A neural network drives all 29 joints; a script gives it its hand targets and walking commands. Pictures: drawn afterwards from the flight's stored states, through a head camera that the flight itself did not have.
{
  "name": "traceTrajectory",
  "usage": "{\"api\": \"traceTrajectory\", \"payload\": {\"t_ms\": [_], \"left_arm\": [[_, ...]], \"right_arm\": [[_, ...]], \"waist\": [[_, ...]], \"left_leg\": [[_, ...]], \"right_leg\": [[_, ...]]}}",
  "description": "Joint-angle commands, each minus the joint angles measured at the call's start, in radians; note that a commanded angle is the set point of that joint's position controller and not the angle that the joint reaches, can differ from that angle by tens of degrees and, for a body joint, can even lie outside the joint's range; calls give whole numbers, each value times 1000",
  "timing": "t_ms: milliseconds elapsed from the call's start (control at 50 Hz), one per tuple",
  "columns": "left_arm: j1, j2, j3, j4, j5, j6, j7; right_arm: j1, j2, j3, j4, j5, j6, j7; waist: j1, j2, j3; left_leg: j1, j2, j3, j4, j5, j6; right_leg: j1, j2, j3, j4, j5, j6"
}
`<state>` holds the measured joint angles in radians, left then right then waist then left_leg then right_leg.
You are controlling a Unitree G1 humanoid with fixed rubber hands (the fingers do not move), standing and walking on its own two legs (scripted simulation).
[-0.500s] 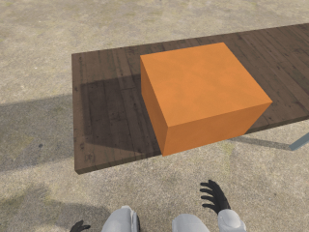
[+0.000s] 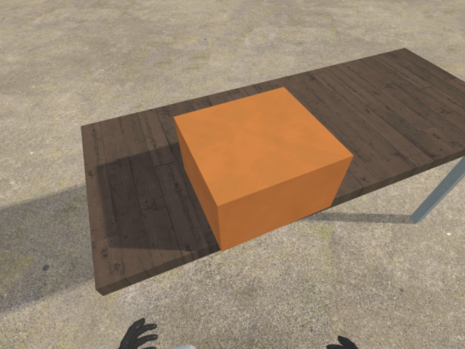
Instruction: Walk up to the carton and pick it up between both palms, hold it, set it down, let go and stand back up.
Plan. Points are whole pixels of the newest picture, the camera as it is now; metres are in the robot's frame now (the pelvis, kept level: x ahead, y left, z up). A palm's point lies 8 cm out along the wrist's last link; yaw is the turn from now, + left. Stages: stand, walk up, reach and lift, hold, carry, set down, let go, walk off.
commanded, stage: walk up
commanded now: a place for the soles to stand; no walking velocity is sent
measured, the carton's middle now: (255, 163) +0.51 -0.07 -0.02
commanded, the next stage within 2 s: none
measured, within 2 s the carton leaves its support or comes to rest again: neither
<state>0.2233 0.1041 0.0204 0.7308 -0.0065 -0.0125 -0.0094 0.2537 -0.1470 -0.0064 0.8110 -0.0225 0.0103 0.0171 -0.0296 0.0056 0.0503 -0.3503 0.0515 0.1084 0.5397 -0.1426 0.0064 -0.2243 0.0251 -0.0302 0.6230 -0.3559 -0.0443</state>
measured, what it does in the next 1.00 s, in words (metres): steps to the right: right foot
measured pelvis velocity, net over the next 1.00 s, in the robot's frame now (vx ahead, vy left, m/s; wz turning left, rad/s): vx -0.03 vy -0.13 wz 0.17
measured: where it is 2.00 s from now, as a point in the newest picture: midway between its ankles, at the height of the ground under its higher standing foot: outside the picture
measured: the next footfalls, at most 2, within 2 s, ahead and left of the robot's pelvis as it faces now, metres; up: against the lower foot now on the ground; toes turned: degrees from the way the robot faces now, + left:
right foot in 0.96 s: +0.05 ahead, -0.23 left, +0.00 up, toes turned +5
left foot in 1.30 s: -0.01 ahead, -0.13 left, +0.00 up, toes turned +23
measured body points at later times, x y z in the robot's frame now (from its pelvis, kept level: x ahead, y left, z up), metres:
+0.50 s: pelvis +0.02 +0.00 +0.01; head +0.02 +0.00 +0.46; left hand +0.09 +0.23 -0.13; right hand +0.11 -0.20 -0.13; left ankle +0.09 +0.12 -0.73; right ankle -0.01 -0.09 -0.73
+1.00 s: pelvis -0.03 -0.13 -0.03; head +0.01 -0.10 +0.41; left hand +0.10 +0.12 -0.15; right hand +0.10 -0.36 -0.15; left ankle +0.09 +0.11 -0.72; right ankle +0.01 -0.23 -0.73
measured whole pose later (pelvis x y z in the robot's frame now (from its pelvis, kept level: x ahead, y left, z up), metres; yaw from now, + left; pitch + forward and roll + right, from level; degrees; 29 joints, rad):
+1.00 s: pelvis -0.03 -0.13 -0.03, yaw +10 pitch -1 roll +1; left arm 0.14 0.22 0.04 0.61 0.04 0.10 -0.08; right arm 0.23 -0.15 -0.07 0.73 -0.06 0.03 -0.09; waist -0.03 -0.06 0.13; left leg -0.59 0.09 -0.14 0.75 -0.28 -0.12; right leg -0.44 -0.05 -0.07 0.90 -0.44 -0.02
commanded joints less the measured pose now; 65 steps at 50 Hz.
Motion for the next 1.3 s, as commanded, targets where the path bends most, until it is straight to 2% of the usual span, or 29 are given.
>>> {"api": "traceTrajectory", "payload": {"t_ms": [0,160,580,600,620,640,660,680,720,760,800,840,880,900,920,940,960,980,1000,1020,1060,1080,1120,1160,1200,1220,1240,1260,1280], "left_arm": [[15,100,27,-91,2,-36,2],[52,90,27,-57,4,-45,6],[120,113,30,13,2,-42,11],[-96,223,68,-115,93,6,-14],[-66,157,62,-120,114,34,-20],[3,137,54,-114,114,54,-23],[6,139,47,-126,99,67,-29],[-15,142,45,-143,86,73,-31],[-22,162,51,-173,83,84,-32],[-27,160,40,-186,77,94,-39],[-44,161,30,-200,65,100,-45],[-49,159,23,-213,55,103,-52],[-2,157,25,-214,45,102,-61],[56,153,30,-205,41,101,-67],[135,159,42,-186,41,96,-74],[153,198,57,-173,40,91,-78],[82,303,80,-211,38,84,-66],[-74,333,86,-257,19,84,-36],[-134,276,71,-274,18,79,-15],[-149,251,60,-278,33,73,-3],[-194,225,53,-290,40,59,1],[-192,191,45,-283,31,53,-5],[-155,151,35,-277,38,41,-7],[-86,161,36,-260,50,37,-1],[-10,186,45,-238,55,37,13],[11,199,49,-229,54,40,20],[13,207,47,-225,53,44,26],[-15,214,41,-225,53,48,28],[-21,213,31,-208,56,52,24]], "right_arm": [[-40,-90,-23,-108,3,-45,-2],[0,-80,-28,-76,4,-48,-4],[-25,-85,-21,-10,8,-37,-18],[173,-102,-58,-42,-18,-51,-73],[260,-172,-80,-2,-23,-52,-102],[239,-189,-95,-14,-26,-49,-130],[185,-186,-104,-53,-30,-50,-150],[143,-170,-105,-82,-34,-54,-159],[62,-148,-106,-132,-44,-62,-162],[11,-155,-110,-165,-44,-65,-156],[-20,-168,-114,-189,-44,-67,-151],[-30,-191,-122,-205,-48,-63,-146],[-63,-211,-128,-220,-49,-47,-135],[-91,-215,-127,-227,-46,-33,-126],[-104,-200,-113,-221,-41,-17,-116],[-66,-132,-89,-217,-44,-3,-108],[-96,-67,-76,-250,-36,-1,-103],[-140,-101,-91,-278,-21,-4,-118],[-143,-111,-93,-255,3,-4,-122],[-116,-86,-83,-229,22,-8,-125],[-38,-88,-82,-185,5,-13,-137],[-23,-97,-83,-174,-9,-17,-139],[-27,-98,-75,-176,-17,-22,-137],[-60,-74,-60,-201,-19,-26,-125],[-88,-64,-55,-237,-26,-28,-103],[-61,-62,-59,-246,-27,-27,-92],[-6,-62,-68,-249,-27,-28,-82],[81,-65,-79,-243,-27,-32,-72],[200,-76,-88,-225,-25,-42,-65]], "waist": [[26,-19,-48],[20,9,-45],[20,-7,-35],[-77,-164,14],[-66,-13,-18],[-49,20,-41],[-34,39,-73],[-15,61,-101],[26,106,-140],[37,158,-155],[40,201,-166],[38,241,-183],[56,273,-211],[85,272,-217],[132,168,-213],[146,-72,-159],[165,-359,-87],[131,-308,-58],[102,-204,-10],[77,-156,10],[37,-127,-26],[36,-112,-33],[50,-97,-44],[77,-100,-55],[94,-78,-82],[78,-60,-98],[45,-43,-102],[-13,-21,-89],[-74,44,-74]], "left_leg": [[150,68,-127,-112,-71,11],[173,80,-134,-121,-28,19],[214,87,-132,-124,43,24],[214,222,-352,-204,-49,52],[279,363,-587,-294,-161,122],[295,435,-665,-300,-208,182],[293,420,-648,-292,-215,184],[251,389,-625,-293,-240,164],[135,323,-531,-309,-278,100],[58,281,-466,-301,-265,90],[7,266,-442,-287,-261,90],[-21,258,-443,-269,-293,73],[-93,221,-412,-234,-328,22],[-170,187,-375,-205,-345,-9],[-277,124,-312,-97,-412,-36],[-370,-1,-209,139,-509,-58],[-563,-206,-59,490,-615,-105],[-510,-93,-183,647,-571,-96],[-475,-99,-218,733,-498,-83],[-484,-92,-212,795,-449,-71],[-460,-61,-205,857,-374,-63],[-432,-61,-190,864,-352,-64],[-387,-46,-154,763,-342,-60],[-360,-26,-125,590,-378,-41],[-288,-23,-105,453,-456,-11],[-199,-32,-97,381,-491,17],[-65,-41,-102,282,-484,58],[133,-52,-92,117,-390,110],[362,-35,-142,-86,-229,160]], "right_leg": [[-145,-122,169,-259,-41,-14],[-132,-115,152,-260,41,-8],[-108,-119,135,-276,136,5],[-239,-10,-91,11,-79,-15],[-357,-1,-69,185,-263,10],[-398,-72,-2,321,-269,16],[-428,-86,10,413,-250,27],[-427,-104,38,477,-204,31],[-362,-130,68,555,-151,35],[-323,-133,57,570,-142,46],[-290,-141,58,530,-157,50],[-248,-144,54,438,-189,35],[-121,-124,27,285,-186,-3],[-14,-102,-5,186,-142,-27],[118,-86,-30,45,-34,-43],[118,-100,46,-100,-108,-46],[8,-340,476,-349,-442,-112],[-186,-458,642,-476,-567,-204],[-210,-369,520,-456,-498,-174],[-171,-329,385,-366,-328,-150],[-108,-339,318,-272,-143,-165],[-101,-335,282,-250,-103,-182],[-60,-325,254,-235,-106,-192],[4,-336,258,-257,-133,-177],[42,-389,299,-308,-158,-160],[19,-419,306,-332,-164,-142],[-61,-430,281,-344,-185,-104],[-204,-397,190,-340,-213,-24],[-385,-315,52,-255,-260,84]]}}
